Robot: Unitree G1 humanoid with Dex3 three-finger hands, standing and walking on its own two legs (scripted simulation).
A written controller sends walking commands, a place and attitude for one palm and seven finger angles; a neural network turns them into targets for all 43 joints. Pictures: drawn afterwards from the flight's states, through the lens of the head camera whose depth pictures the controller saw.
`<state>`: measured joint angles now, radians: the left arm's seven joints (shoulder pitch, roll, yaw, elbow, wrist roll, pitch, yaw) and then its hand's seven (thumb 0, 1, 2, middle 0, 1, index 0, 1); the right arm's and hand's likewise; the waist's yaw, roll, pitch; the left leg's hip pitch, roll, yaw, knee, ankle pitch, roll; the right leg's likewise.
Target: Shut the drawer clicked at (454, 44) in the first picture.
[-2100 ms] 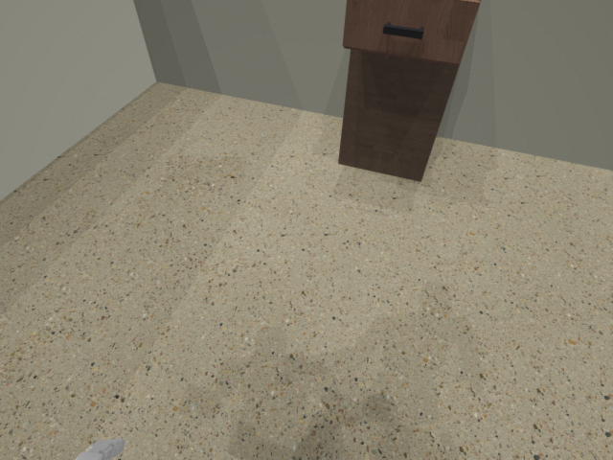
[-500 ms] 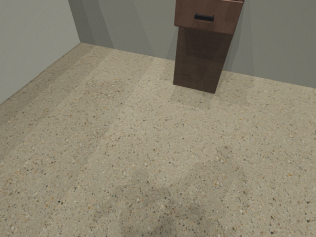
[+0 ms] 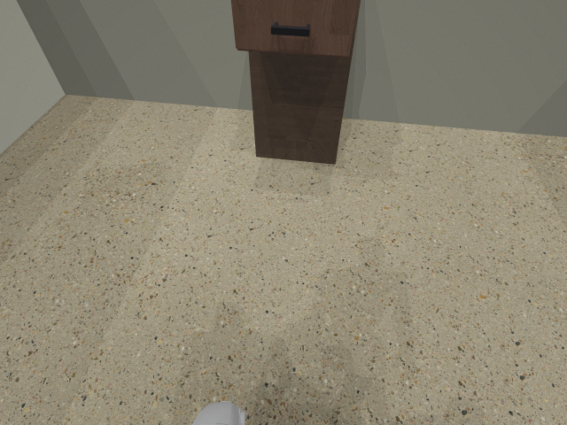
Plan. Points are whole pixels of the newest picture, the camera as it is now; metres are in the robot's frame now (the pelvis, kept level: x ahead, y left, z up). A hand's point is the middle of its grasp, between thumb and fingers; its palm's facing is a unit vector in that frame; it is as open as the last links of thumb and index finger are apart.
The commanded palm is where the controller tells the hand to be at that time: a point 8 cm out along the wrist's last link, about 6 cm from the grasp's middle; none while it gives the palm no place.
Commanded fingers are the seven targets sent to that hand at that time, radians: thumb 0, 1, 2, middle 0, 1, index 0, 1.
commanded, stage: walk to a spot facing it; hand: left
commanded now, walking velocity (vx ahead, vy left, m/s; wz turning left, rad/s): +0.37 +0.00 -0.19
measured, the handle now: (291, 28) +1.23 +0.08 +0.04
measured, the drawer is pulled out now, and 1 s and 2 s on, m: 0.29 0.29 0.29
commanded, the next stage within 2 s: turn to face it in 1.16 s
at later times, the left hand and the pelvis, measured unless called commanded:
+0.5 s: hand (158, 350) +0.27 +0.26 -0.18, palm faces -0.08 -0.98 -0.16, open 7.3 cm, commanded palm none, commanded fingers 0.00 0.90 0.90 -0.20 -0.30 -0.20 -0.30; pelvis +0.21 +0.08 +0.00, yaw -9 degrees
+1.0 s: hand (259, 228) +0.58 +0.11 -0.19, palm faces -0.34 -0.93 -0.15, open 7.3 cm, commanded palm none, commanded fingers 0.00 0.90 0.90 -0.20 -0.30 -0.20 -0.30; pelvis +0.43 -0.01 -0.03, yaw -20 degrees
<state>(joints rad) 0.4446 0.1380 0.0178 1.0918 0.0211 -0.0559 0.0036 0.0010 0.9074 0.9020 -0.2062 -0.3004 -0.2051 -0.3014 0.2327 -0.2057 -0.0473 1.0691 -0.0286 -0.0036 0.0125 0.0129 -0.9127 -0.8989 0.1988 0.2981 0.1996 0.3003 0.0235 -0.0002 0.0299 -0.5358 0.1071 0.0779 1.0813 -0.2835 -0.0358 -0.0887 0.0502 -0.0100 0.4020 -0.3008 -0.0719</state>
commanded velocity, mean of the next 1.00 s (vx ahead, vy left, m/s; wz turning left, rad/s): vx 0.36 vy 0.00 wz -0.31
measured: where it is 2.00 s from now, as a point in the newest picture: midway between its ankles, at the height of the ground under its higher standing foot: (314, 317)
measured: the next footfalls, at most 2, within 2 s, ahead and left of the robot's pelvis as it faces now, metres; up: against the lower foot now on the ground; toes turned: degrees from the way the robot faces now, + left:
left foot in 0.26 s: +0.28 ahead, +0.14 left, +0.00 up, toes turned +5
right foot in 0.94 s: +0.49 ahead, -0.10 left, +0.00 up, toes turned -28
